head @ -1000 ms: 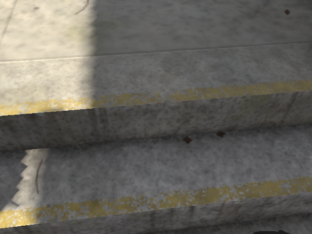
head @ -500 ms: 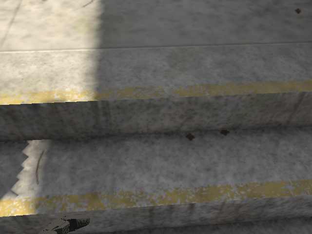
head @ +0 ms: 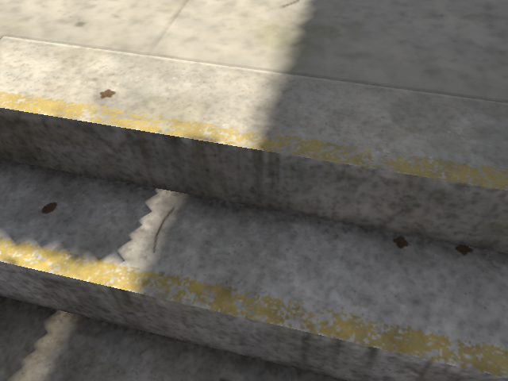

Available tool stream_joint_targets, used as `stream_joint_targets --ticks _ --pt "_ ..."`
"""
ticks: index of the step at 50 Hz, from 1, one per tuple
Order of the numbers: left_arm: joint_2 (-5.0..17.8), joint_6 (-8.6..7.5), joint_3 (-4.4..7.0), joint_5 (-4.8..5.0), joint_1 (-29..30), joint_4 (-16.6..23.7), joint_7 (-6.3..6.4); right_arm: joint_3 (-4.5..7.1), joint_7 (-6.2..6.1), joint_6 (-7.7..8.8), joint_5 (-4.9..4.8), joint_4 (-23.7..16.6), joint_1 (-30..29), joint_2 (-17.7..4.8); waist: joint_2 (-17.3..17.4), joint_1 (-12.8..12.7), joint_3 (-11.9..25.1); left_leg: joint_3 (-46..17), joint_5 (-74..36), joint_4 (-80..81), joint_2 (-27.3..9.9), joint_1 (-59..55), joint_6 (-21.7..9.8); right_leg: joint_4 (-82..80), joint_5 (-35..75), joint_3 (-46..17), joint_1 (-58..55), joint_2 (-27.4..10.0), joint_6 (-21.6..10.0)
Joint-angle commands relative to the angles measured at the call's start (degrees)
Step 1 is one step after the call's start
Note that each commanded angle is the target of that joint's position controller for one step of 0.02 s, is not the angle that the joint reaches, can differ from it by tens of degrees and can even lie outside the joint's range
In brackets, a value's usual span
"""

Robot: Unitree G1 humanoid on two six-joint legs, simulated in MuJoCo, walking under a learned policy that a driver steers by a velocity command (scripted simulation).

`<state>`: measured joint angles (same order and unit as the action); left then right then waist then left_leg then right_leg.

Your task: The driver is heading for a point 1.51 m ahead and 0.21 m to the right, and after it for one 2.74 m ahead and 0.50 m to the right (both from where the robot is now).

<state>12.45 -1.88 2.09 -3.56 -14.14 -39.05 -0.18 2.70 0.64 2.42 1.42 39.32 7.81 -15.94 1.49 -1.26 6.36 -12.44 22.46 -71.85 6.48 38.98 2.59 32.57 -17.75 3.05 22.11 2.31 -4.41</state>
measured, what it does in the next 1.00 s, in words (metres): climbs, turning right: left foot 0.18 m higher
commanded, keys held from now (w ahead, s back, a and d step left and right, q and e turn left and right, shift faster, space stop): w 0.14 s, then w+e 0.86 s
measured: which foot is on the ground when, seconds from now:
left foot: up 0.00-0.56, down 0.58-1.00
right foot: down 0.00-0.60, up 0.62-1.00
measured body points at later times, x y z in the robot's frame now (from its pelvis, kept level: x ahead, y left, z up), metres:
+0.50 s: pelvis +0.13 +0.05 +0.02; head +0.15 +0.03 +0.47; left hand -0.05 +0.17 -0.11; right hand +0.37 -0.08 -0.08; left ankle +0.31 +0.18 -0.46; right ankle -0.02 -0.09 -0.73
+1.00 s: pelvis +0.37 +0.11 +0.19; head +0.37 +0.11 +0.64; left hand +0.60 +0.23 +0.07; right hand +0.21 -0.02 +0.03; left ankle +0.31 +0.21 -0.54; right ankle +0.39 -0.04 -0.19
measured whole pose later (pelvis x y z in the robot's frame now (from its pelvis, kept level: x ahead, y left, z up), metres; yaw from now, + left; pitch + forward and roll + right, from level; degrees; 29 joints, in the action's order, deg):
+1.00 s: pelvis +0.37 +0.11 +0.19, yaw -18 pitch +6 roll +2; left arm 8.1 -1.9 -1.8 -0.5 -0.8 -54.7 -5.9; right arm -3.5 3.4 4.1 8.0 70.1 27.8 -5.4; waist -1.9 1.9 7.3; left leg 19.1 21.0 -25.3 -1.0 9.6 -1.9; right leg 129.3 -1.4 -6.5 83.0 -0.4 -15.4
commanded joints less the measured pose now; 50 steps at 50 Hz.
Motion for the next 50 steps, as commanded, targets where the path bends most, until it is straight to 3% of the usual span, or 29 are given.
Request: stream_joint_targets --ticks 1,2,6,11,12,13,14,15,17,19,21,22,23,24,25,28,29,30,31,32,33,34,35,37,40,42,43,46,50 --pt "-0.13 -1.40 -1.71 0.77 11.67 6.37 -1.11 1.81 -2.39 0.20 -1.02 -1.42 -0.30 -4.87 -7.37 3.51 -0.76 -1.86 -10.15 -29.98 -0.31 17.87 -1.70 -15.45 -4.29 -19.89 -3.70 -15.83 -8.86" --pt "-2.03 -0.30 -2.89 0.66 5.55 3.48 -1.26 1.32 -2.37 0.10 -0.70 -2.20 -2.41 -3.86 -0.90 0.74 0.53 -1.98 -10.75 -24.22 0.33 23.55 -1.71 -15.17 -10.11 -19.39 -8.30 -15.52 -9.05" --pt "2.37 -0.73 -2.48 -0.21 -8.40 -4.14 -3.61 1.04 -1.41 0.52 -0.66 2.89 -1.18 -2.48 -6.08 -3.65 -1.92 -2.85 -13.77 -23.99 0.97 35.72 -3.34 -18.29 -17.52 -22.15 -18.15 -17.48 -11.99" --pt "-0.92 -2.36 -3.41 -0.58 -11.22 -11.33 -5.26 -0.56 -0.74 -0.58 1.82 6.03 -1.24 -0.01 -8.53 -2.19 -2.54 2.06 -18.22 -38.46 -2.51 41.55 -7.45 -18.90 -12.75 -21.65 -14.24 -16.66 -14.23" --pt "3.77 -5.13 0.87 4.97 -14.21 -13.11 -0.16 -2.19 0.28 -0.11 3.88 0.21 -5.80 7.13 2.07 1.15 -4.71 14.38 -14.21 -35.38 -8.38 38.07 -4.39 -19.44 -12.24 -19.21 -18.69 -17.12 -10.66" --pt "1.80 -6.24 0.01 5.22 -15.61 -14.89 1.52 -2.80 0.83 0.07 3.67 -0.41 -8.96 7.77 2.08 0.01 -6.32 15.51 -13.69 -34.95 -10.09 38.38 -3.38 -19.49 -10.04 -19.33 -16.55 -15.65 -10.49" --pt "-3.53 -3.87 -3.32 -1.80 -17.68 -16.31 -1.97 -4.19 0.91 -1.45 1.13 3.73 -8.33 5.13 -13.65 -5.49 -2.88 7.23 -14.93 -39.92 -8.87 48.99 -8.49 -18.44 -10.01 -21.83 -18.66 -15.31 -13.91" --pt "-5.17 -3.51 -3.74 -3.42 -20.83 -18.47 -3.01 -4.73 0.70 -1.73 1.20 3.03 -8.60 5.29 -12.15 -5.39 -6.81 6.74 -15.19 -42.84 -10.44 57.48 -10.28 -18.39 -8.51 -24.94 -23.07 -17.51 -15.46" --pt "-5.31 -3.22 -4.29 -3.33 -26.71 -22.83 -3.73 -6.27 1.07 -1.10 2.56 1.57 -11.36 5.70 -7.49 -6.39 -6.02 6.00 -9.82 -49.90 -11.15 68.00 -12.93 -18.09 -3.23 -28.66 -32.40 -21.28 -17.21" --pt "-4.96 -3.35 -4.70 -4.61 -26.97 -26.71 -4.42 -7.50 1.06 -1.12 2.02 0.61 -13.94 7.01 -7.33 -4.90 -8.88 7.00 -6.77 -55.64 -12.70 74.34 -16.15 -18.52 -0.68 -26.43 -33.14 -21.54 -15.25" --pt "-4.96 -3.69 -5.08 -5.99 -23.01 -27.15 -4.89 -7.68 1.17 -1.44 1.54 -1.89 -19.99 5.83 -2.82 -3.90 -8.74 12.41 -10.05 -38.64 -16.17 62.84 -17.87 -23.31 -4.57 -19.36 -20.66 -17.41 -11.92" --pt "-4.75 -3.78 -5.16 -6.21 -25.63 -28.50 -5.29 -7.61 1.00 -2.37 1.44 -4.11 -26.32 5.17 -4.91 -5.47 -7.82 13.11 -13.08 -31.47 -17.57 53.89 -17.93 -25.72 -1.50 -18.60 -11.00 -16.70 -10.77" --pt "-4.10 -3.52 -5.18 -3.95 -19.98 -25.03 -5.86 -7.92 2.04 -3.71 2.41 -6.47 -32.14 6.99 -6.44 -3.82 -5.40 19.65 -14.20 -24.76 -16.99 32.99 -16.63 -32.45 1.19 -13.38 5.55 -15.86 -12.08" --pt "-3.20 -3.17 -5.18 -1.54 -20.90 -26.22 -6.75 -9.12 3.11 -4.96 1.68 -8.31 -37.56 8.98 -8.36 -3.65 -5.87 17.07 0.57 -20.69 -14.50 19.71 -14.71 -36.34 -1.21 -13.08 17.47 -16.55 -11.13" --pt "-0.59 -4.22 -4.87 1.09 -18.33 -24.36 -7.08 -8.94 4.65 -5.20 1.69 -6.55 -33.45 9.38 -13.67 -0.69 -5.23 22.11 2.09 -21.67 -11.38 11.26 -12.57 -36.48 12.06 -11.61 16.93 -17.55 -12.64" --pt "9.08 -6.79 -2.02 2.60 -18.23 -24.83 -7.04 -6.66 5.36 -4.59 0.70 -0.72 -18.08 4.30 -15.45 5.95 4.50 24.06 5.51 0.34 -3.33 1.76 -10.61 -20.99 75.81 -8.09 -12.19 -18.99 -9.34" --pt "10.04 -6.67 -0.57 1.42 -18.12 -26.17 -7.25 -5.55 5.00 -3.80 0.94 0.73 -11.51 2.39 -15.44 8.28 10.23 18.45 1.42 7.42 -3.47 -8.51 -12.84 -8.66 83.84 -6.04 -14.09 -16.55 -5.92" --pt "3.67 -6.64 -0.82 -0.76 -21.57 -25.50 -7.32 -5.03 4.39 -3.15 1.64 5.63 3.03 0.92 -0.98 9.88 21.99 -3.99 -12.62 16.51 -13.69 -34.25 -20.10 11.45 61.92 -10.01 5.74 -10.42 -3.62" --pt "-3.88 -6.14 -2.41 -1.60 -21.56 -22.74 -8.11 -3.05 2.71 -3.10 2.75 10.24 18.64 -4.87 15.00 12.39 28.59 -34.19 5.75 39.44 -24.85 -45.77 -24.05 29.17 17.23 -17.14 22.32 -1.72 -4.10" --pt "-1.69 -4.79 -0.15 0.74 -17.39 -24.94 -8.68 -1.49 2.35 -1.58 1.96 13.94 21.56 -8.09 16.28 13.65 17.45 -46.47 28.78 49.58 -28.24 -32.55 -21.80 61.95 23.11 -24.78 30.10 -0.60 -3.24" --pt "-2.97 -4.67 0.43 1.60 -12.84 -24.19 -7.99 -1.54 2.24 0.60 0.00 15.68 15.19 -8.91 15.58 9.59 5.74 -38.02 35.37 48.64 -26.38 -20.35 -17.78 74.07 23.64 -21.80 35.45 -1.54 -2.92" --pt "-4.83 -4.63 -0.23 1.24 -11.19 -24.10 -7.22 -1.50 2.24 1.50 -1.23 16.74 7.87 -6.43 10.03 5.19 2.91 -27.30 25.72 45.37 -25.95 -15.07 -18.29 83.64 23.51 -17.83 37.33 -2.13 -3.83" --pt "-4.60 -4.46 -0.51 0.79 -8.27 -23.50 -6.77 -2.79 2.78 1.15 -1.01 17.76 3.23 0.14 -0.18 3.33 3.70 -19.99 15.87 43.96 -26.33 -14.94 -18.39 89.84 25.39 -17.31 40.20 -2.17 -6.52" --pt "-5.38 -2.55 -1.04 1.53 -4.18 -21.70 -6.00 -5.61 3.02 0.57 0.64 17.61 -3.85 11.47 -4.52 -0.79 2.03 -12.52 1.48 47.75 -26.74 -10.92 -16.01 90.70 26.25 -19.78 40.13 -3.72 -10.33" --pt "-4.84 -1.46 -1.60 2.54 -0.70 -19.77 -6.04 -5.51 2.53 2.04 1.62 20.64 -2.31 12.51 -4.54 -4.06 -1.68 5.76 -11.27 49.76 -22.46 -11.53 -11.78 87.94 22.81 -18.33 44.61 -3.68 -13.87" --pt "-3.87 -1.64 -1.68 2.73 1.75 -19.39 -7.01 -4.81 2.10 2.77 3.04 21.09 -0.05 10.05 -3.95 -3.77 -2.36 15.76 -12.61 52.33 -19.36 -12.43 -11.05 85.55 22.53 -14.99 45.80 -3.52 -13.32" --pt "-2.83 -1.41 -1.68 2.92 3.29 -19.66 -7.70 -4.45 1.94 2.56 3.90 22.69 4.38 7.95 2.29 -1.70 -2.38 15.99 -13.24 54.58 -19.24 -16.57 -13.55 99.65 17.30 -11.37 50.10 -1.84 -13.50" --pt "-2.71 -1.25 -3.04 2.92 12.39 -16.04 -6.87 -5.64 2.85 1.99 5.90 28.15 16.08 7.96 -2.52 1.04 -5.24 16.34 -11.94 55.26 -21.44 -31.24 -13.69 103.84 15.57 -13.80 69.81 -1.05 -17.02" --pt "-3.63 0.13 -4.85 3.09 21.69 -9.75 -5.13 -6.61 2.56 2.85 7.77 29.98 22.48 8.86 1.02 2.29 -3.38 21.77 -17.90 60.09 -20.13 -36.63 -12.90 91.74 16.95 -7.23 70.05 -5.58 -16.66"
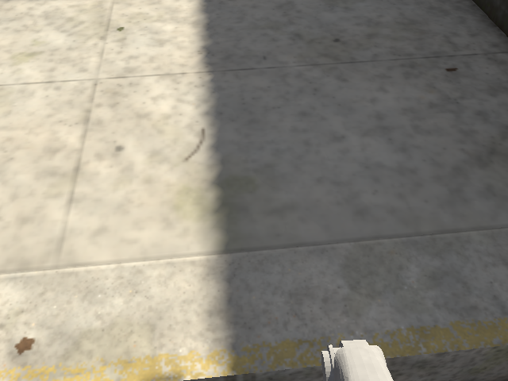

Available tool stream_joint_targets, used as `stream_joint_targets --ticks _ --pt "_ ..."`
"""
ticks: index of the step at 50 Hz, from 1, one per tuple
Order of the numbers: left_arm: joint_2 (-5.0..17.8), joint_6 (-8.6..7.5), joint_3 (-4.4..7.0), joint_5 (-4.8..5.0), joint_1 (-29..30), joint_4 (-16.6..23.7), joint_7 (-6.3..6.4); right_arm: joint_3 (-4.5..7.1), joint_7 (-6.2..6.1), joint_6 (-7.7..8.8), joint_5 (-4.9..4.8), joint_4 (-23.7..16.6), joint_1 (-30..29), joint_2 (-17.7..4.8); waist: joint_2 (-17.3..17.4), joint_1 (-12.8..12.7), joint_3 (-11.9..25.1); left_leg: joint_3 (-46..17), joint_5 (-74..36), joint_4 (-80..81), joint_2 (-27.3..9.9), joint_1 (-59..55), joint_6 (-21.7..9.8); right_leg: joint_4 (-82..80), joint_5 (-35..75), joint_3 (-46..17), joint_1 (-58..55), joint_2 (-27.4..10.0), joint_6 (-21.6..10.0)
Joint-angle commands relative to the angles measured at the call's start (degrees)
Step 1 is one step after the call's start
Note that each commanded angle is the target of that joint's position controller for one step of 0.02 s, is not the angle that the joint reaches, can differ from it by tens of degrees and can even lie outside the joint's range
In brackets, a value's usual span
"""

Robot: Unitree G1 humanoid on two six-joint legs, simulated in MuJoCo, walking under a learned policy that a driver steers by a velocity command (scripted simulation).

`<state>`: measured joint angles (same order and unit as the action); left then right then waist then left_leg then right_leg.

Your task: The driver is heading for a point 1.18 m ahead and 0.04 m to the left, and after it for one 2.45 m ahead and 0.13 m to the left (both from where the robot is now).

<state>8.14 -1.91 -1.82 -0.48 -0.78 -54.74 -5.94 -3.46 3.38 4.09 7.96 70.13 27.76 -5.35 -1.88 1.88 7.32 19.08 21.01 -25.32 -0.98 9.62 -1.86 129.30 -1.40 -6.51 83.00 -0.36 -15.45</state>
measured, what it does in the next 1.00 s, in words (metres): climbs: right foot 0.19 m higher, then left foot 0.18 m higher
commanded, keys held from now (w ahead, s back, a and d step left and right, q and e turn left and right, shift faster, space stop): w+e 0.24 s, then w+q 0.76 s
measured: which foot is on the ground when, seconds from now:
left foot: down 0.00-0.24, up 0.26-0.66, down 0.68-1.00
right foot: up 0.00-0.16, down 0.18-0.74, up 0.76-1.00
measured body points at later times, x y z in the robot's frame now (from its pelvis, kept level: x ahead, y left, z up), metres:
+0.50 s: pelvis +0.28 -0.03 +0.18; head +0.27 -0.02 +0.63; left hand +0.20 +0.18 +0.02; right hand +0.38 -0.27 +0.06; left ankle +0.36 +0.10 -0.19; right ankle +0.23 -0.12 -0.55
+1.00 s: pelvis +0.55 +0.01 +0.35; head +0.55 +0.01 +0.80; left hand +0.71 +0.25 +0.24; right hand +0.53 -0.22 +0.20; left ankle +0.52 +0.06 -0.36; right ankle +0.63 -0.17 -0.19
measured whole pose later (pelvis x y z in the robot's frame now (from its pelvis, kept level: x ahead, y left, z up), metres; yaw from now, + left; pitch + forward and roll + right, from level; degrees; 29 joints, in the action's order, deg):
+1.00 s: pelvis +0.55 +0.01 +0.35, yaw +6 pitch +6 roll +1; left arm 12.6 -5.2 -0.2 -3.8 -5.5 -48.8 -1.9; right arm 0.2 2.8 5.7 3.6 63.2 25.6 -9.3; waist -1.6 0.7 8.1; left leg -2.7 23.0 -42.1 9.5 24.3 -6.6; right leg 93.3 -4.0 -8.7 59.8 -2.6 -4.0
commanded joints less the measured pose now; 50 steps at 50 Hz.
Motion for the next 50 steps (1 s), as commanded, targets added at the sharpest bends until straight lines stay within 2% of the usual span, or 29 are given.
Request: stream_joint_targets --ticks 1,3,5,7,9,10,11,12,13,14,15,17,19,21,25,27,29,31,34,35,36,37,38,39,41,43,45,47,50 --pt "2.21 0.71 -0.80 -0.28 12.01 7.54 0.84 -0.63 -0.10 1.35 1.55 -0.89 4.55 -1.81 2.96 0.67 -4.13 -8.70 -17.29 15.46 -13.02 -8.47 -8.97 -13.62 1.55 4.77 8.02 -3.90 -4.31" --pt "1.64 2.73 -0.90 0.10 17.76 10.50 1.82 -1.13 0.75 1.11 2.38 1.62 12.42 -1.62 5.21 3.00 -5.29 -10.37 -23.41 17.40 -16.75 -15.41 -9.21 -21.42 1.47 5.46 12.00 -4.38 -2.12" --pt "1.27 5.42 -1.10 -0.28 26.47 14.31 0.98 -0.37 3.26 0.61 -1.21 0.06 7.38 -4.70 5.43 1.90 -8.07 -6.25 -35.82 24.67 -19.79 -8.22 -9.08 -36.50 -16.36 14.04 -0.40 -6.78 -0.83" --pt "-0.31 5.55 -0.72 0.53 20.85 15.26 -1.57 0.40 3.32 3.52 -3.32 -1.12 4.17 -10.85 10.00 -4.97 -3.92 0.18 -90.92 18.18 -18.97 1.44 -10.56 -37.77 -15.75 21.15 -26.04 0.66 0.88" --pt "1.28 4.11 0.46 0.76 10.37 12.72 -1.43 2.88 2.15 4.48 -4.33 -2.22 4.15 -18.19 14.74 -8.26 -2.33 -0.06 -109.74 9.59 -20.51 -13.39 -10.46 -55.73 -20.59 20.17 -31.40 6.60 2.20" --pt "3.65 3.18 1.59 0.61 3.26 10.93 0.22 3.45 1.81 4.52 -3.32 -4.11 1.87 -18.67 16.19 -9.86 1.83 -0.18 -114.97 2.41 -19.72 -14.95 -9.35 -61.04 -15.40 17.85 -41.16 8.12 2.18" --pt "7.13 3.35 2.76 1.23 -6.81 7.74 1.83 3.79 2.19 4.38 -0.59 -5.43 2.69 -16.89 11.37 -10.69 10.33 -3.50 -107.56 -10.14 -16.71 -0.03 -7.17 -61.56 -3.24 7.98 -64.08 6.95 0.14" --pt "11.20 4.35 4.41 1.00 -21.19 3.52 2.85 3.63 4.25 3.57 -0.30 -7.12 -0.11 -16.45 5.97 -15.60 15.54 -7.76 -83.37 -26.09 -10.84 15.49 -7.52 -78.23 -9.15 -7.40 -82.70 4.24 -1.31" --pt "15.37 4.27 5.22 -1.53 -30.49 -1.13 2.64 4.12 6.53 2.06 -3.17 -6.58 -3.46 -10.75 -2.66 -14.91 12.44 -14.38 -24.73 -51.54 0.65 32.60 -3.92 -99.66 -15.88 -30.11 -86.59 -4.42 -5.22" --pt "18.18 3.15 7.87 -4.14 -31.42 -1.75 4.00 4.38 6.37 1.41 -6.33 -7.33 -4.43 -8.61 0.54 -14.82 6.54 -30.99 -26.88 -76.21 2.88 40.07 -4.81 -105.97 -20.24 -42.36 -77.95 -9.41 -2.19" --pt "13.67 1.53 6.79 -3.49 -30.04 -4.12 3.78 4.59 5.51 2.02 -5.38 -7.60 -7.59 -6.78 -3.87 -12.79 1.33 -35.80 -28.29 -89.30 4.04 47.51 -5.79 -103.36 -22.32 -37.74 -70.46 -9.19 -3.08" --pt "5.00 -0.52 4.16 -1.89 -22.12 -7.72 1.95 3.69 3.41 2.05 -5.88 -11.29 -12.59 -3.26 -1.26 -4.61 -1.38 -38.61 -24.23 -102.23 7.74 57.71 -11.17 -101.20 -9.66 -27.68 -65.81 -9.08 -1.74" --pt "-2.46 -0.96 1.34 -3.65 -10.61 -8.04 0.37 2.53 2.31 0.43 -5.78 -12.48 -11.41 -1.85 6.65 3.01 -1.91 -35.11 -24.61 -100.22 3.32 61.86 -15.55 -103.07 -10.05 -13.70 -58.21 -8.36 1.57" --pt "-2.19 -1.38 1.06 -3.63 -8.58 -7.59 1.23 1.64 2.53 -1.43 -6.00 -12.89 -11.19 -0.89 -1.16 4.84 -4.34 -28.43 -9.99 -113.83 2.13 66.32 -14.97 -109.54 -12.61 -6.06 -55.68 -7.81 0.89" --pt "0.50 -3.14 -0.70 -8.55 -15.62 -8.33 1.88 0.33 2.18 -1.10 -6.94 -22.96 -28.59 -3.74 4.75 3.63 -4.32 -20.79 -20.61 -95.20 -2.15 62.94 -15.81 -114.57 -17.83 5.83 -49.08 -5.09 6.29" --pt "4.38 -3.23 -0.39 -8.13 -24.45 -9.48 2.01 0.34 1.91 -2.45 -7.68 -27.31 -36.80 -5.96 -1.69 -1.29 -4.74 -19.60 -20.83 -85.82 -4.99 61.86 -10.80 -120.16 -11.65 6.01 -53.61 -7.43 4.65" --pt "5.88 -2.97 -0.38 -5.73 -26.05 -7.28 0.86 0.16 1.58 -4.21 -5.89 -28.00 -40.64 -6.54 -2.78 -2.99 -6.68 -14.34 -8.31 -69.68 -4.63 52.21 -9.27 -128.84 -6.74 5.84 -54.03 -11.86 2.31" --pt "10.62 -4.99 0.06 -3.04 -27.15 -6.19 0.22 0.57 2.19 -5.30 -4.97 -28.80 -38.23 -5.54 -6.33 -0.72 -3.90 -6.48 -0.17 -62.85 -0.23 43.83 -6.80 -125.71 28.95 8.18 -61.68 -15.09 -0.70" --pt "15.85 -5.80 2.79 -2.93 -28.99 -7.09 0.01 1.12 3.09 -3.80 -5.33 -28.31 -31.21 -4.98 -8.80 0.97 0.89 -8.12 8.96 -46.25 4.94 44.72 -8.71 -111.20 70.01 12.12 -89.90 -18.06 0.97" --pt "14.82 -5.66 3.26 -3.64 -30.02 -5.50 0.56 2.22 2.82 -2.72 -5.48 -25.92 -24.69 -7.64 -6.94 0.46 7.26 -13.20 -8.92 -46.67 5.50 33.04 -11.08 -103.57 75.05 14.88 -87.85 -14.53 4.05" --pt "12.61 -5.33 3.07 -5.50 -34.81 -5.82 0.23 2.02 1.94 -2.81 -7.30 -24.35 -19.31 -8.91 -2.21 -0.02 14.07 -25.86 -4.76 -41.98 4.72 14.50 -13.74 -97.73 71.85 10.93 -71.71 -12.18 5.11" --pt "12.02 -4.54 3.19 -5.66 -31.05 -4.07 -0.16 3.66 1.06 -3.21 -7.05 -21.87 -11.16 -12.73 3.13 5.05 13.62 -35.57 4.78 -30.27 3.54 4.67 -14.28 -87.55 56.90 9.54 -61.03 -7.38 5.67" --pt "7.96 -3.49 3.36 -5.64 -21.02 -1.12 -0.80 4.52 0.28 -3.14 -4.96 -18.71 -0.62 -17.55 15.74 9.71 9.43 -57.38 11.43 -11.59 -3.52 -2.58 -19.47 -63.80 3.50 6.13 -41.16 3.01 9.40" --pt "7.09 -2.74 3.58 -4.39 -17.57 -0.34 -0.86 5.86 -1.21 -1.49 -3.72 -17.15 4.17 -18.60 15.33 10.20 9.72 -70.58 23.70 -2.63 -5.21 -0.08 -16.55 -37.76 0.54 -7.03 -34.65 5.23 9.34" --pt "5.38 -4.08 2.81 -2.81 -14.18 2.15 1.64 5.85 -1.38 0.62 -5.39 -14.56 -4.59 -14.74 7.00 3.26 -0.26 -64.68 13.52 -4.38 -5.03 8.37 -11.67 -22.05 3.54 -11.78 -25.05 5.73 8.59" --pt "3.37 -3.98 1.06 -3.01 -11.45 5.56 2.84 4.28 -0.87 0.58 -5.33 -12.75 -12.47 -8.56 -0.99 -3.55 1.30 -57.43 -5.59 -6.40 -5.24 11.54 -9.14 -15.78 1.06 -11.12 -21.67 4.69 7.53" --pt "5.82 -2.87 1.22 -3.75 -10.95 5.94 3.59 3.54 -0.32 1.39 -4.39 -12.12 -17.44 -6.35 -1.88 -7.50 0.17 -46.21 -15.76 -6.34 -2.61 14.93 -8.88 -20.77 -0.96 -6.67 -18.59 2.05 7.90" --pt "7.86 -2.80 1.82 -3.26 -7.88 6.04 3.49 4.49 -0.07 2.85 -4.58 -14.41 -19.92 -8.16 -0.46 -7.37 -0.85 -35.18 -11.66 -2.62 1.49 22.55 -8.52 -31.68 -4.44 -0.05 -25.22 -1.54 9.95" --pt "6.96 -3.97 2.10 -3.37 -3.00 8.74 4.61 4.60 -1.38 5.23 -4.12 -14.86 -10.45 -9.53 3.60 -2.95 -0.34 -35.21 -19.91 1.43 2.05 19.75 -8.98 -44.07 -2.39 3.91 -30.56 -3.42 14.97"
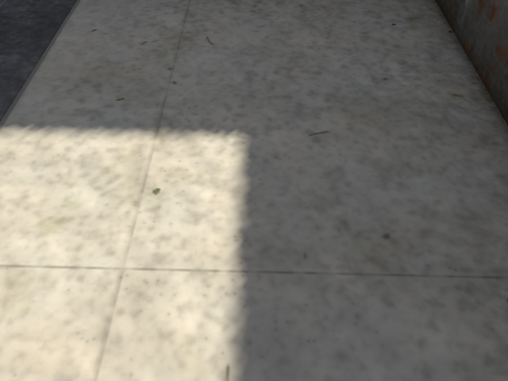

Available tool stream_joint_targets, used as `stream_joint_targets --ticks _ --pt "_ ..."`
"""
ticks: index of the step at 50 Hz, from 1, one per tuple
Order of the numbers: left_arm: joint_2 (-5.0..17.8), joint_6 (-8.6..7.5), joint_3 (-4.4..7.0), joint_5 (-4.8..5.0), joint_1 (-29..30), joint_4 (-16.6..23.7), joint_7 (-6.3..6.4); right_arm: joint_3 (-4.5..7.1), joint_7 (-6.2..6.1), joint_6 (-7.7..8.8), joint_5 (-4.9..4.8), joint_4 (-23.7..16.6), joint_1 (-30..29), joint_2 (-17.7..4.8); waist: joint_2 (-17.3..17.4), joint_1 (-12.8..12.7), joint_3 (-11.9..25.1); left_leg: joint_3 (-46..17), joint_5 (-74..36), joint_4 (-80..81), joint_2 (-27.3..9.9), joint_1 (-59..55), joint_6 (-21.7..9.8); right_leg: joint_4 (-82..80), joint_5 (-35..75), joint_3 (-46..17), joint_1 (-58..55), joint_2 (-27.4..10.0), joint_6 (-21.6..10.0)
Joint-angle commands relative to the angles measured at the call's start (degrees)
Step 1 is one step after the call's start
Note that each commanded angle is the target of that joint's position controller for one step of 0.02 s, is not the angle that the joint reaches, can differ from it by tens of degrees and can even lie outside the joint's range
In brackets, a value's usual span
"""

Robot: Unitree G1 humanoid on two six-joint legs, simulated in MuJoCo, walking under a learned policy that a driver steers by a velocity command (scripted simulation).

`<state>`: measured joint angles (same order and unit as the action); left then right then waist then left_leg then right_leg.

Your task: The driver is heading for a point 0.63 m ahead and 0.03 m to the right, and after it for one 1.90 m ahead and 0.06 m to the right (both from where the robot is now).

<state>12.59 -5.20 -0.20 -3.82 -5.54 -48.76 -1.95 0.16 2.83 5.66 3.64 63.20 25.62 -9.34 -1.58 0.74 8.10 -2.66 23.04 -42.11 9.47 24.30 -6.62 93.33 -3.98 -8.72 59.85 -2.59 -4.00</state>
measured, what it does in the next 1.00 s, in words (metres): climbs: right foot, then left foot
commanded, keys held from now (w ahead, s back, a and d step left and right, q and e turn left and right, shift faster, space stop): w+q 0.20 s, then w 0.38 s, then w+e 0.42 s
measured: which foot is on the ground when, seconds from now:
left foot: down 0.00-0.28, up 0.30-0.76, down 0.78-1.00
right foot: up 0.00-0.24, down 0.26-0.80, up 0.82-1.00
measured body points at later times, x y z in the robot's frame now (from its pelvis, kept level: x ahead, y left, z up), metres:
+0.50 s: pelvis +0.26 -0.05 +0.04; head +0.26 -0.04 +0.49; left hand +0.25 +0.19 -0.11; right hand +0.43 -0.26 -0.09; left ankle +0.27 +0.09 -0.61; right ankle +0.29 -0.14 -0.71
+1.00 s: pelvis +0.49 +0.06 +0.03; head +0.51 +0.07 +0.48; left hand +0.58 +0.34 -0.09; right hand +0.58 -0.20 -0.09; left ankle +0.48 +0.16 -0.71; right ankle +0.54 -0.10 -0.61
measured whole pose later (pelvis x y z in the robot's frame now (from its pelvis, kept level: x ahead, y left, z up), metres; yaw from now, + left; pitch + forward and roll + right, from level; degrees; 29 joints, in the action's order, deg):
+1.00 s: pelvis +0.49 +0.06 +0.03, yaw +4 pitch +3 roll +1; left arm 15.2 -2.8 5.6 1.5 -11.1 -49.4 1.6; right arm 4.5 -0.5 5.2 1.1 51.8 14.5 -12.0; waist -2.6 1.3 1.1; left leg 7.7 11.2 -21.9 -1.1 13.4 -1.3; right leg 69.0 -13.6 -1.9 40.7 -6.0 -1.7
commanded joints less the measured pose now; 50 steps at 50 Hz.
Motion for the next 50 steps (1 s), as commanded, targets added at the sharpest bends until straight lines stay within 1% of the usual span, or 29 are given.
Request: stream_joint_targets --ticks 1,4,6,7,10,12,13,14,15,16,17,18,20,22,24,25,26,28,34,36,38,39,40,41,42,44,45,47,50 --pt "1.48 -0.74 0.19 -0.25 4.69 3.88 0.48 1.01 -1.05 3.75 0.19 -6.87 -3.58 -5.32 3.79 0.40 -1.49 -14.87 -26.58 18.50 -9.82 -1.09 -6.00 -13.61 1.10 6.62 -4.68 -1.56 4.83" --pt "-1.01 0.12 -0.24 -0.50 11.37 6.17 -0.20 1.22 -0.07 3.39 -1.53 -6.95 1.50 -4.05 4.30 3.25 -3.84 -16.29 -27.79 19.83 -12.12 -6.13 -8.62 -35.67 5.20 7.94 -9.76 -2.53 6.70" --pt "-1.03 1.07 0.06 -0.81 15.39 7.86 -0.55 1.66 0.88 3.05 -2.87 -7.33 1.61 -4.84 6.11 3.04 -6.75 -18.18 -24.95 21.41 -13.32 -4.20 -9.01 -45.08 6.71 9.82 -16.86 -1.80 6.51" --pt "-0.42 1.39 0.49 -0.27 16.95 8.84 -0.50 2.16 1.00 2.92 -3.39 -7.31 2.21 -6.15 6.81 2.98 -7.64 -19.82 -27.47 21.42 -14.23 -5.72 -9.05 -48.58 5.36 10.32 -19.40 -0.73 6.89" --pt "1.55 1.16 1.51 0.91 20.67 10.90 0.43 3.46 0.88 2.51 -2.86 -6.74 2.86 -7.79 7.96 2.80 -8.76 -23.46 -34.05 18.45 -17.38 -14.92 -8.08 -58.84 0.44 10.01 -22.34 0.89 5.66" --pt "3.67 0.10 2.62 2.78 16.71 9.90 1.11 4.63 0.63 2.26 -2.05 -7.17 -0.39 -10.07 6.68 0.25 -6.17 -21.84 -47.69 14.10 -16.84 -16.62 -5.34 -64.71 3.33 11.97 -33.74 2.48 2.73" --pt "5.40 -1.08 3.58 4.06 9.53 7.96 1.89 4.66 0.94 2.43 -1.36 -7.43 -0.16 -9.29 5.58 -1.65 -0.13 -18.93 -54.22 7.52 -14.01 -14.93 -2.46 -62.59 7.44 12.28 -47.12 1.37 -0.71" --pt "7.28 -2.09 3.90 2.94 -0.80 5.30 2.23 2.95 0.81 3.00 -0.65 -8.34 3.50 -2.86 -2.55 -2.70 11.87 -15.78 -43.97 -7.39 -7.86 -6.10 1.32 -57.38 21.98 4.91 -69.16 -6.56 -9.31" --pt "7.15 -2.20 3.68 2.74 -13.83 2.11 1.35 1.45 0.90 3.49 0.03 -8.80 9.62 1.46 -19.64 -5.02 24.39 -10.03 -0.31 -25.53 1.21 16.71 7.05 -65.19 15.66 -21.35 -95.86 -20.08 -23.67" --pt "5.88 -1.64 4.32 0.58 -18.64 -1.38 1.79 3.75 1.32 2.56 -1.36 -9.97 -2.11 -5.34 -11.15 -9.86 10.41 -7.33 6.87 -37.76 -1.62 28.65 5.52 -75.71 -5.32 -28.15 -85.44 -20.71 -17.83" --pt "6.47 -1.38 4.67 0.84 -12.45 -1.27 2.40 4.22 0.85 1.69 -2.15 -10.88 -6.79 -5.34 -4.78 -7.41 -1.02 -6.64 -1.39 -42.65 -6.04 30.73 3.52 -78.56 -18.27 -21.69 -70.70 -19.74 -12.40" --pt "2.73 -1.12 3.65 1.09 -7.91 -0.60 3.09 4.30 -0.14 1.16 -2.06 -9.79 -7.03 -5.44 -1.40 -4.80 -3.71 -6.20 -8.23 -39.83 -9.52 27.39 2.55 -80.60 -16.87 -15.63 -60.23 -18.02 -10.64" --pt "-4.46 -0.81 2.02 1.68 -4.88 -0.63 2.99 3.45 -0.80 0.85 0.79 -10.24 -9.53 -2.20 -0.99 -1.81 -2.85 -5.45 -11.72 -34.10 -12.56 21.07 1.50 -83.77 -4.38 -7.17 -54.22 -15.01 -10.84" --pt "-2.97 -1.05 2.84 1.25 -4.27 -1.39 3.14 2.91 -0.63 0.30 0.05 -11.58 -13.02 0.29 -1.34 -1.23 -2.62 -4.51 -8.17 -31.07 -12.50 21.23 1.90 -85.27 -0.18 -1.34 -52.87 -12.36 -11.11" --pt "-1.40 -1.36 3.44 0.42 -6.28 -2.50 2.25 2.92 -0.16 0.18 -0.03 -12.00 -15.18 -0.41 -1.04 -1.24 -3.72 -3.05 -13.03 -25.41 -13.50 23.08 2.41 -86.87 2.70 3.04 -51.64 -11.17 -11.87" --pt "4.78 -1.55 4.53 4.64 -7.70 -3.81 2.72 4.01 -2.54 -0.28 -6.07 -15.44 -15.51 -4.52 1.62 2.22 -7.02 -1.84 -15.21 -22.92 -16.35 23.20 3.87 -86.14 -0.07 3.42 -49.57 -11.72 -8.54" --pt "5.13 -1.64 4.53 5.22 -7.81 -4.14 2.88 3.55 -3.21 -0.34 -5.78 -15.80 -17.32 -4.52 1.09 1.63 -7.16 -1.05 -18.31 -20.17 -16.91 22.40 4.65 -86.73 -1.18 3.83 -47.44 -11.63 -8.09" --pt "5.40 -1.37 4.49 4.62 -8.84 -4.52 3.06 3.10 -3.30 -0.51 -4.79 -17.28 -20.52 -3.68 -1.29 0.76 -8.76 0.49 -23.24 -11.98 -17.16 18.72 5.45 -87.24 0.17 6.33 -44.11 -10.46 -7.52" --pt "6.68 -0.34 5.13 5.48 -16.83 -6.50 3.27 3.05 -2.17 -0.76 -5.24 -21.66 -32.23 -4.27 -0.86 -3.38 -10.36 1.81 -23.03 7.09 -14.02 11.56 6.15 -83.78 1.01 5.16 -52.26 -10.55 -6.85" --pt "7.35 0.35 5.50 5.36 -18.09 -7.08 3.35 3.54 -1.73 -0.20 -5.36 -22.10 -31.88 -5.56 -2.30 -2.79 -10.07 2.21 -18.31 11.77 -12.73 7.90 5.47 -79.84 1.32 3.09 -55.06 -11.44 -6.38" --pt "7.30 0.90 5.47 5.38 -17.60 -6.93 3.43 5.29 -2.09 0.24 -5.01 -19.76 -22.44 -9.03 -3.08 1.72 -5.15 3.57 -15.05 15.72 -10.50 -6.08 3.75 -68.94 11.64 4.07 -54.34 -8.86 -4.51" --pt "5.45 0.61 4.87 4.90 -15.45 -5.38 3.40 6.79 -2.76 0.58 -3.93 -17.30 -11.03 -13.08 -0.87 6.33 2.62 -1.70 -19.63 11.81 -16.05 -23.85 1.03 -54.98 9.60 6.52 -44.78 -5.73 -2.45" --pt "0.35 -0.46 3.52 4.52 -17.68 -3.16 3.41 8.18 -3.44 0.26 -2.91 -16.31 -3.29 -19.11 11.99 7.07 10.11 -21.46 -18.79 13.73 -30.76 -46.28 -5.43 -33.15 -11.55 12.06 -21.33 2.41 2.04" --pt "1.34 -1.81 3.51 5.09 -18.91 -3.16 3.01 7.43 -3.49 0.13 -2.96 -16.23 -1.03 -16.64 18.32 7.45 15.97 -37.02 -15.10 20.56 -35.14 -47.64 -9.57 -21.40 -28.82 4.34 -14.05 3.55 2.55" --pt "4.63 -1.86 4.80 6.34 -16.05 -2.60 2.95 6.33 -3.62 0.12 -3.00 -16.90 -4.68 -12.90 13.98 6.31 10.25 -30.45 -11.80 21.31 -33.60 -42.34 -7.94 -15.26 -25.43 2.25 -9.44 0.35 2.48" --pt "4.79 -0.68 5.35 5.68 -9.92 -0.60 3.58 4.96 -3.37 0.17 -3.59 -17.78 -13.51 -8.36 7.94 2.64 0.95 -17.07 -11.64 25.47 -29.66 -25.55 -4.67 -16.90 -16.03 4.75 -11.71 -4.25 2.16" --pt "4.36 0.25 5.71 5.24 -9.78 -0.15 3.83 4.68 -3.12 0.37 -3.14 -17.45 -15.84 -7.04 8.53 0.48 -2.45 -12.35 -13.77 28.19 -27.81 -18.94 -3.48 -19.43 -13.54 4.17 -14.96 -5.61 2.05" --pt "2.11 2.06 5.51 5.42 -10.87 0.57 3.64 4.93 -2.94 0.52 -2.57 -16.33 -17.07 -6.89 9.19 -1.83 -5.26 -6.17 -16.53 31.42 -26.52 -12.71 -2.85 -21.12 -10.94 4.03 -18.18 -6.30 1.94" --pt "2.58 2.99 5.76 5.01 -7.87 2.59 3.39 5.59 -3.80 0.64 -2.29 -14.88 -14.80 -8.83 5.82 -2.19 -6.94 0.49 -23.83 32.51 -26.30 -13.20 -3.32 -25.09 -4.79 2.90 -15.03 -6.07 2.46"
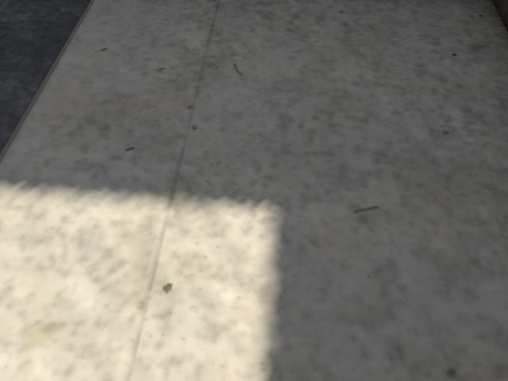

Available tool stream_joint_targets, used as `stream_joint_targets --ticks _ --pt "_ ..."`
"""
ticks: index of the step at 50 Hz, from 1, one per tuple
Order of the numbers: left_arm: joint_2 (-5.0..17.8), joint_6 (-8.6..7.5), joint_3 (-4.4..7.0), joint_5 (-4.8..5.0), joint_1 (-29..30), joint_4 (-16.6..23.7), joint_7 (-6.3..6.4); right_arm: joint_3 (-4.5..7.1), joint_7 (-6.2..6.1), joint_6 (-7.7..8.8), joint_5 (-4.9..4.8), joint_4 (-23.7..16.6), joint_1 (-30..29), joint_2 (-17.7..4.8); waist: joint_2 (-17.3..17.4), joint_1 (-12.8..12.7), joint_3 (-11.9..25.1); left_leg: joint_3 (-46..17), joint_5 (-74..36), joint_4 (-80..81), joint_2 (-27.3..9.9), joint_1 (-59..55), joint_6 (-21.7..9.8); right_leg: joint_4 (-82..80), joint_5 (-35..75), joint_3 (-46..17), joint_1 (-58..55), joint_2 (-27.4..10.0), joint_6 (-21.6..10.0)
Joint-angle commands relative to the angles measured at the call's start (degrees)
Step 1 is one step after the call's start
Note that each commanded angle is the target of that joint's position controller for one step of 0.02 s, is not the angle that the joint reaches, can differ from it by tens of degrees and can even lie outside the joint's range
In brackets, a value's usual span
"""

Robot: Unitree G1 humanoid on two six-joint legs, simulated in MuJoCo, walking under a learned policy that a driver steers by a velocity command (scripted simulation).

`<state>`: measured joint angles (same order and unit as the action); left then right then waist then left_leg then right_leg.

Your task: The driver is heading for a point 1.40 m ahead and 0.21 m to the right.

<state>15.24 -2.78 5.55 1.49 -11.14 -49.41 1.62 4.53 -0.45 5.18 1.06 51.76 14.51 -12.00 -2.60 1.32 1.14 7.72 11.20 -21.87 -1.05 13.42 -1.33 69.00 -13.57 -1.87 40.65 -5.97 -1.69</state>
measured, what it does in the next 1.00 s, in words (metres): walks ahead: right foot, then left foot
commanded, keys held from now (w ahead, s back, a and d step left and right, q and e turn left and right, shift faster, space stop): w+e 0.48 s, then w+q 0.52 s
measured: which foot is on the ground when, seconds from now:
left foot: down 0.00-0.30, up 0.32-0.84, down 0.86-1.00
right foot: up 0.00-0.28, down 0.30-0.86, up 0.88-1.00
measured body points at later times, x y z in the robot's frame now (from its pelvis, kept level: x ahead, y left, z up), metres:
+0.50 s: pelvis +0.24 -0.10 +0.00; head +0.28 -0.12 +0.44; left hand +0.40 +0.14 -0.12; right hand +0.33 -0.41 -0.11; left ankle +0.30 +0.06 -0.66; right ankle +0.24 -0.17 -0.74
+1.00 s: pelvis +0.54 -0.12 -0.01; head +0.58 -0.12 +0.44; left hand +0.71 +0.12 -0.12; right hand +0.61 -0.41 -0.12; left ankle +0.60 -0.06 -0.74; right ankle +0.43 -0.24 -0.65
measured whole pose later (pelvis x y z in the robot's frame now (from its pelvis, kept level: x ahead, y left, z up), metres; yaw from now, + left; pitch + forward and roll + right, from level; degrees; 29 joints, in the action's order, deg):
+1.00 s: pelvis +0.54 -0.12 -0.01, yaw -10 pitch +3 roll +0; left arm 14.9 -6.1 3.4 -0.3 -13.2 -42.1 0.4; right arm 4.1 1.6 3.9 -0.5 42.4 12.4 -15.4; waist -0.7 0.8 -1.5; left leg -0.6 8.9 -27.4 6.4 20.9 -5.9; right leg 69.4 -20.6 -3.0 26.3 -0.5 -0.1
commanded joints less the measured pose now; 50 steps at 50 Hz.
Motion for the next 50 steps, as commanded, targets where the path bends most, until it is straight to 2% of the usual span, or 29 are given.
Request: stream_joint_targets --ticks 1,5,10,12,13,14,15,16,17,18,19,20,21,22,25,28,32,37,39,40,41,42,43,44,45,46,47,48,50 --pt "0.04 0.68 -0.03 -0.61 -1.03 3.90 -0.44 1.34 -0.87 1.03 0.26 -3.14 -3.04 -6.73 6.38 -2.60 -0.30 -7.91 -13.20 12.25 -15.68 -3.01 -8.44 -3.14 7.20 -4.01 4.77 -2.59 0.47" --pt "-0.42 0.92 -0.79 -0.70 6.42 6.74 -2.11 1.83 -1.66 0.79 -0.09 -2.59 -1.26 -8.85 5.88 -0.60 -2.34 -1.55 -11.86 12.83 -14.80 -4.21 -6.95 -16.85 14.98 -0.69 1.70 -1.95 0.46" --pt "0.65 1.42 -1.09 -0.45 14.50 10.95 -3.85 3.09 -1.69 -0.32 -1.69 -1.56 2.21 -12.01 5.56 2.13 -5.51 1.28 -12.38 10.03 -17.43 -12.95 -5.65 -27.07 7.33 3.54 0.92 -0.69 -1.95" --pt "1.93 1.51 -0.50 -0.54 13.20 11.69 -4.16 3.63 -1.72 -0.87 -2.29 -1.59 1.60 -13.51 7.38 0.57 -4.39 2.89 -25.73 4.57 -17.76 -15.00 -4.76 -29.48 1.10 6.71 -4.07 2.01 -3.95" --pt "3.03 1.54 0.20 -0.63 9.72 11.21 -4.13 3.88 -1.74 -1.22 -2.68 -1.75 0.94 -14.40 8.17 -1.57 -2.11 4.22 -36.29 -1.26 -17.08 -15.25 -4.00 -31.20 -0.57 9.00 -9.85 4.67 -5.11" --pt "5.14 1.39 1.63 -0.45 1.55 8.99 -4.03 3.79 -1.71 -1.67 -2.97 -1.97 0.05 -14.50 7.03 -5.98 1.93 6.46 -42.83 -12.06 -14.63 -13.69 -2.64 -35.81 2.63 11.06 -20.93 8.32 -6.80" --pt "10.10 1.52 4.01 -0.25 -9.15 6.03 -3.23 3.15 -1.87 -1.69 -1.98 -2.57 0.70 -12.85 3.90 -9.97 7.78 7.15 -34.81 -28.13 -12.18 -2.42 0.01 -36.06 5.48 5.55 -39.12 7.61 -9.31" --pt "17.76 1.29 5.36 0.38 -10.63 5.77 -2.53 0.88 -1.53 -0.55 0.62 -6.38 2.57 -5.44 -12.53 -5.75 9.75 5.53 11.23 -50.37 -2.50 24.54 4.34 -41.02 2.29 -24.20 -56.47 -7.33 -18.17" --pt "16.12 0.49 4.14 -0.64 -13.17 8.08 -2.71 0.42 -0.78 2.31 -1.48 -8.13 -0.06 -6.77 -11.44 -7.36 20.38 -9.84 21.81 -60.35 2.56 32.81 4.20 -52.26 -4.98 -46.16 -63.18 -13.51 -23.88" --pt "11.89 -0.08 2.97 -1.50 -12.31 7.77 -2.72 1.06 -0.09 3.76 -3.80 -9.40 -5.46 -9.27 -7.10 -8.65 15.21 -11.87 16.73 -61.73 -0.24 39.24 2.73 -52.92 -0.61 -39.01 -62.09 -12.39 -20.60" --pt "9.15 -0.41 2.25 -0.99 -9.49 8.24 -2.48 0.62 -0.15 4.42 -3.39 -9.30 -6.43 -8.79 -3.95 -7.21 11.31 -11.84 12.24 -58.27 -2.80 38.64 1.35 -51.51 2.97 -31.23 -55.40 -10.16 -18.34" --pt "7.12 -0.57 1.58 -0.78 -4.33 9.32 -2.45 0.88 -0.64 4.44 -1.75 -8.77 -6.58 -9.09 0.28 -4.43 8.14 -12.06 8.79 -53.23 -5.13 34.06 1.14 -51.46 7.65 -25.34 -46.15 -8.09 -16.41" --pt "5.31 -0.85 0.91 -1.04 -1.12 10.29 -2.39 1.57 -0.88 3.74 -1.05 -8.87 -6.06 -10.16 0.36 -2.11 6.57 -12.42 7.15 -49.27 -6.49 28.87 1.16 -52.42 12.78 -21.45 -38.88 -6.38 -15.47" --pt "4.80 -1.02 0.67 -1.25 -0.11 10.81 -2.30 1.84 -0.79 2.82 -1.03 -9.28 -5.56 -10.16 0.30 -0.78 5.79 -12.63 6.44 -46.92 -6.66 25.98 1.39 -53.62 14.46 -20.38 -35.01 -5.50 -15.41" --pt "6.27 -1.54 1.00 -0.82 -1.73 10.41 -1.34 1.30 -0.69 1.24 -0.47 -10.73 -7.28 -7.62 2.02 0.12 3.42 -11.11 2.28 -37.47 -5.94 25.73 3.11 -55.50 19.64 -15.63 -30.39 -4.15 -15.18" --pt "6.10 -1.65 0.93 -0.84 -4.21 9.10 -0.72 0.02 0.00 0.96 -0.50 -11.28 -11.78 -5.26 -0.28 -2.14 1.65 -9.61 -10.29 -24.84 -5.25 24.13 3.20 -56.19 22.41 -9.08 -29.27 -1.91 -12.64" --pt "6.80 -2.14 0.91 -0.93 -7.96 7.25 -1.11 -0.44 0.99 0.64 -1.92 -12.62 -17.56 -5.84 -1.30 -5.45 -0.91 -8.74 -18.42 -15.96 -4.22 23.94 1.33 -57.05 16.98 -7.34 -32.78 -3.36 -10.86" --pt "7.57 -1.50 1.17 -1.31 -10.72 5.18 -0.84 -0.65 2.98 0.80 -2.41 -15.48 -21.92 -6.34 -0.55 -7.06 -3.94 -8.33 -11.07 -12.37 -3.01 31.55 -1.94 -53.62 22.68 -6.35 -45.01 -7.69 -9.57" --pt "8.19 -1.03 1.33 -1.21 -9.26 5.42 -0.53 -0.51 3.71 0.81 -2.43 -15.73 -20.23 -6.63 -1.31 -5.69 -2.71 -6.57 -6.30 -11.41 -0.95 27.58 -3.56 -50.32 33.73 -3.71 -46.17 -7.66 -8.24" --pt "8.81 -0.90 1.47 -1.10 -8.13 5.85 -0.35 -0.09 3.82 0.71 -2.23 -15.40 -17.80 -7.44 -2.25 -4.29 -0.53 -4.79 -4.28 -11.39 1.03 22.21 -4.51 -47.32 43.66 -2.18 -45.79 -7.04 -7.44" --pt "9.41 -0.72 1.58 -0.93 -7.08 6.20 -0.15 0.70 3.71 0.53 -1.92 -14.47 -13.34 -8.75 -2.86 -1.75 2.60 -2.98 -3.76 -10.77 3.35 14.92 -5.61 -42.05 53.13 -0.53 -45.22 -5.97 -6.48" --pt "9.48 -0.58 1.44 -0.82 -5.55 6.67 0.04 1.86 3.48 0.39 -1.75 -12.37 -5.15 -10.67 -1.83 2.67 6.61 -2.55 -7.34 -8.04 5.15 3.44 -7.31 -32.32 56.76 1.89 -42.06 -3.62 -4.95" --pt "8.12 -0.97 0.81 -1.75 -4.76 8.07 0.41 3.04 2.87 0.19 -1.42 -10.81 4.60 -14.42 2.81 6.50 12.22 -14.38 -12.65 -8.90 -2.70 -13.61 -10.83 -15.81 41.86 3.82 -29.31 -1.27 -2.53" --pt "1.93 -2.37 -1.23 -2.80 -11.64 9.44 -0.55 3.58 2.91 0.40 -1.86 -10.52 7.15 -18.28 17.32 1.99 18.18 -44.13 -5.17 -4.19 -16.18 -33.33 -21.59 5.99 -8.22 2.43 -5.01 10.39 2.08" --pt "5.34 -4.01 -1.05 -1.68 -8.77 9.40 -1.42 2.56 2.69 -0.10 -2.64 -10.22 9.14 -14.18 14.62 5.00 20.90 -52.92 4.52 2.35 -16.92 -37.14 -21.59 11.86 -16.55 -5.71 2.96 9.72 1.72" --pt "7.16 -4.97 -0.62 0.15 -3.59 11.44 -1.87 2.16 2.12 -0.46 -2.34 -11.31 5.44 -12.57 11.13 5.28 12.72 -45.86 5.16 3.52 -15.57 -31.47 -19.22 11.65 -12.15 -5.75 7.64 6.74 1.39" --pt "6.81 -5.48 -0.97 -0.31 -0.26 12.34 -1.64 1.83 1.84 -0.66 -1.96 -12.48 1.88 -11.74 4.54 3.80 8.16 -40.16 0.70 4.16 -13.66 -22.86 -17.61 7.77 -8.06 -4.86 6.17 4.31 1.07" --pt "6.71 -5.55 -0.70 -1.76 1.46 12.99 -1.20 1.53 1.76 -0.69 -1.61 -13.04 -0.61 -10.92 1.32 1.75 4.64 -36.54 -5.69 5.16 -11.94 -14.79 -16.78 3.05 -6.15 -4.15 3.35 2.86 1.44" --pt "6.45 -4.43 -0.21 -2.46 -0.11 13.72 -0.76 1.06 1.54 -0.56 -1.21 -13.98 -2.30 -9.93 3.48 -1.56 3.21 -32.64 -12.35 7.34 -9.35 -6.77 -16.57 -2.34 -5.12 -3.90 -2.08 1.33 2.33"
Keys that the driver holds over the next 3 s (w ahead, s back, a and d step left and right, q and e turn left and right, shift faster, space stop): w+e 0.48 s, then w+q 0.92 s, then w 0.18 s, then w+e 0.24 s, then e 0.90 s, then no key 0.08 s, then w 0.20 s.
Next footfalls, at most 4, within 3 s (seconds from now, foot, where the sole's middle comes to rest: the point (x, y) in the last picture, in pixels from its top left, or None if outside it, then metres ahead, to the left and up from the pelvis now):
0.30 right None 0.28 -0.18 -0.78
0.86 left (277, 329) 0.64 -0.07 -0.78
1.34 right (343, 255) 0.88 -0.29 -0.78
1.80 left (246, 208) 1.07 0.01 -0.78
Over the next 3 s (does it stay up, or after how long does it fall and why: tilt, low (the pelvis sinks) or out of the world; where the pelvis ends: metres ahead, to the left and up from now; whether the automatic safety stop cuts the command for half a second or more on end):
stays up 1.15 -0.13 0.00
